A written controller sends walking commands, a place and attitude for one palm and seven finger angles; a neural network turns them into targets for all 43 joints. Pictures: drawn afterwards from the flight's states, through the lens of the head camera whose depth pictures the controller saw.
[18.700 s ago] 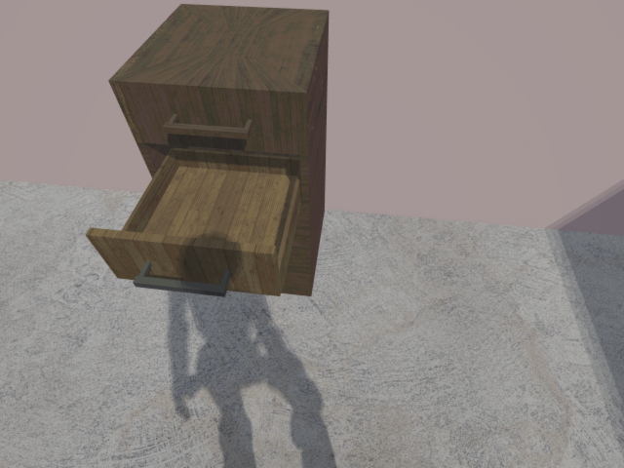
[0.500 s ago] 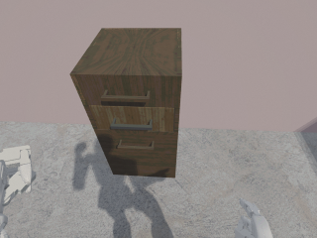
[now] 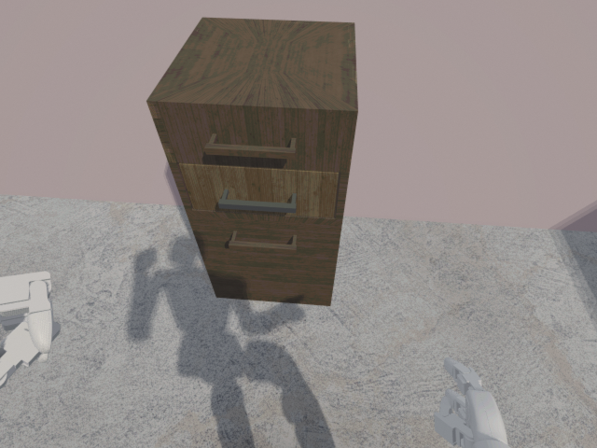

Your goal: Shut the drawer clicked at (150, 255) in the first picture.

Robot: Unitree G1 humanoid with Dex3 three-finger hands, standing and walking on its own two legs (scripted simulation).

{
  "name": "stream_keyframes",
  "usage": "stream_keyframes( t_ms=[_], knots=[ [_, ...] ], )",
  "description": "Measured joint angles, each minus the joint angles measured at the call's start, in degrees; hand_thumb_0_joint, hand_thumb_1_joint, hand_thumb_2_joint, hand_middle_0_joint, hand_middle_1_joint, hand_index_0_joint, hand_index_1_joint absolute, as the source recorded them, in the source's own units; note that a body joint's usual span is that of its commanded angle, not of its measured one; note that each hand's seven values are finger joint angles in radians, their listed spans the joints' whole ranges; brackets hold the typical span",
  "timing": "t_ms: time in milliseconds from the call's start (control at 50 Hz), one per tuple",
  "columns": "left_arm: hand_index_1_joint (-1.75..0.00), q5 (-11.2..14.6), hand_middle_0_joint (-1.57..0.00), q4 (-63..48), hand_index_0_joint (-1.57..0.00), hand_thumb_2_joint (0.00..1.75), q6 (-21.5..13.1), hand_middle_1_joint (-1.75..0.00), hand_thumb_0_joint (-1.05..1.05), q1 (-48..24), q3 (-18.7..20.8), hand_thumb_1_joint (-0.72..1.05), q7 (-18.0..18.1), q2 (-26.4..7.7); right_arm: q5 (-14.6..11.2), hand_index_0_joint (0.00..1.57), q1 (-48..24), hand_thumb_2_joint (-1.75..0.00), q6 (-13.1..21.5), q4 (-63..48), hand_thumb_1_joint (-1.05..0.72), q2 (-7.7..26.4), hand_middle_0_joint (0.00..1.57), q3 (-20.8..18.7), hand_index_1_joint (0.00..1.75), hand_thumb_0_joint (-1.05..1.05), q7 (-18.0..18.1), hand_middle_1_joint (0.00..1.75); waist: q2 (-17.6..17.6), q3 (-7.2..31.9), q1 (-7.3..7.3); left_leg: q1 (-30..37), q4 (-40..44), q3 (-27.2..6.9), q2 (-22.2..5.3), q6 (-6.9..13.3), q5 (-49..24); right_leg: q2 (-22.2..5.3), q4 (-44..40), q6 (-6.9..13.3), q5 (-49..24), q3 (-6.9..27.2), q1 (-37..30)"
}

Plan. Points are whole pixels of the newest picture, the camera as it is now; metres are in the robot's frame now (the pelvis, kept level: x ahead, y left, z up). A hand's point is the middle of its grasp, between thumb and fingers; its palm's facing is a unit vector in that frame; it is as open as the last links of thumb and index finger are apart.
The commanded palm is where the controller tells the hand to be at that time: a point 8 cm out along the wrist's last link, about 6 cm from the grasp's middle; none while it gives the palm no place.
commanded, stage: step back with the hand held close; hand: left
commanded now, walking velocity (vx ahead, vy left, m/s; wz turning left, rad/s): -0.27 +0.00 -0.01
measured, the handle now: (258, 200) +0.69 +0.16 -0.18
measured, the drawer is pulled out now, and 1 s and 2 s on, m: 0.00 0.00 0.00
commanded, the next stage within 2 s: stop stepping back and stand still in 0.80 s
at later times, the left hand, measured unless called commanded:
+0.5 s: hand (32, 378) +0.14 +0.23 +0.17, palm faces +0.35 -0.80 -0.49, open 3.3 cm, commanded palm +0.07 +0.28 +0.18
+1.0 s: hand out of the picture +0.08 +0.22 +0.17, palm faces +0.26 -0.85 -0.45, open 3.3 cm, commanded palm +0.01 +0.28 +0.18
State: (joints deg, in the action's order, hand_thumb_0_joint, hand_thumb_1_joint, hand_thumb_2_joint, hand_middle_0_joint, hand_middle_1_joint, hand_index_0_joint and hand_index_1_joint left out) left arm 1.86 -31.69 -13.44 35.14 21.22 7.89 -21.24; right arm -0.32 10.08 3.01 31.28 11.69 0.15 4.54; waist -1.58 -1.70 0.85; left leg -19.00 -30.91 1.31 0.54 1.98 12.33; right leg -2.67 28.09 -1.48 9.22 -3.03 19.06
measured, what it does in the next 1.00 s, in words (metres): walks backwards: right foot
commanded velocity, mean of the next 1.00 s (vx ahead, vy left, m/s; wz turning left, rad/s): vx -0.31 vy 0.00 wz -0.04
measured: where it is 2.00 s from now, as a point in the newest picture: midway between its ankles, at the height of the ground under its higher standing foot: outside the picture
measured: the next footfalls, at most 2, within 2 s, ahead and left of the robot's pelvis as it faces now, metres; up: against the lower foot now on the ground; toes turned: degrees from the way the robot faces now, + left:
right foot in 0.82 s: -0.16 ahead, -0.14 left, +0.00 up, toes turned +2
left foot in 1.44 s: -0.02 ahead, +0.13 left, +0.00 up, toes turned +0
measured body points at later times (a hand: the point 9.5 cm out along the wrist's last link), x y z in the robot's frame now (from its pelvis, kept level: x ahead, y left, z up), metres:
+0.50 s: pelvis -0.05 +0.00 -0.01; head -0.01 +0.01 +0.44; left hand +0.12 +0.27 +0.20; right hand +0.13 -0.25 -0.09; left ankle +0.04 +0.10 -0.73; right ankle +0.03 -0.13 -0.73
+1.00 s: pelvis -0.12 +0.00 -0.01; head -0.10 +0.02 +0.44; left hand +0.06 +0.27 +0.20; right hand +0.05 -0.23 -0.09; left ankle +0.04 +0.10 -0.73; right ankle -0.20 -0.14 -0.73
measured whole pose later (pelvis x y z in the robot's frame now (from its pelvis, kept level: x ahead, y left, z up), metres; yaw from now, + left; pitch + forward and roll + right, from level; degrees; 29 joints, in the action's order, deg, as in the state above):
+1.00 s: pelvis -0.12 +0.00 -0.01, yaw +0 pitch +1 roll -4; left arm 4.0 -35.7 -18.6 35.0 22.5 5.5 -25.8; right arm 0.6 10.0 5.1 35.4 9.6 0.2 3.5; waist -0.5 -1.3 -2.2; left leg -30.0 -28.6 1.2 -3.5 0.8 1.0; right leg 3.5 29.7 -0.4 23.2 1.3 7.6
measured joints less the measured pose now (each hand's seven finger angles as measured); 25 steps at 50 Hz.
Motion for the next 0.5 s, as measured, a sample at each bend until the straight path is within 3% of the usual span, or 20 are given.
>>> stream_keyframes(
  t_ms=[160,260,380,500],
  knots=[
    [-1.60,-0.1,-1.41,-1.3,-1.41,0.90,-1.4,-1.60,0.02,0.0,-0.7,0.89,1.0,0.2,0.4,0.20,1.1,-0.89,0.4,1.3,-0.90,1.1,0.21,-0.7,0.30,0.01,0.1,0.30,0.3,-0.2,-0.34,-2.8,-1.7,-0.9,-0.9,-0.1,-0.6,1.1,-1.6,0.3,-1.5,-0.6,1.0],
    [-1.60,-0.8,-1.41,-1.8,-1.41,0.90,-1.7,-1.60,0.02,-0.4,0.9,0.89,1.0,-2.5,0.2,0.20,2.5,-0.89,0.6,1.2,-0.90,0.6,0.21,-1.1,0.30,0.01,0.6,0.30,1.8,-0.8,-2.41,-3.4,-0.4,-2.1,0.4,0.2,-2.3,2.8,2.1,0.1,-0.8,2.6,1.7],
    [-1.60,-1.0,-1.41,-2.7,-1.41,0.90,-2.9,-1.60,0.02,0.0,4.5,0.89,0.2,-4.1,0.2,0.20,1.0,-0.89,1.7,1.8,-0.90,0.2,0.20,-1.4,0.30,0.02,-0.1,0.30,1.9,-1.8,-1.71,-6.3,-3.1,-2.3,0.0,-0.4,-2.1,4.2,4.1,0.6,2.2,4.6,3.2],
    [-1.60,-0.2,-1.41,-4.0,-1.41,0.90,-3.9,-1.60,0.02,0.1,1.6,0.89,0.1,-2.7,0.3,0.20,-0.8,-0.89,1.0,3.0,-0.90,0.6,0.21,-2.4,0.30,0.02,-0.8,0.30,1.4,-1.4,-1.94,-8.7,-5.6,-3.1,0.3,-0.8,2.9,4.1,2.9,0.7,0.4,4.2,4.0]
  ],
)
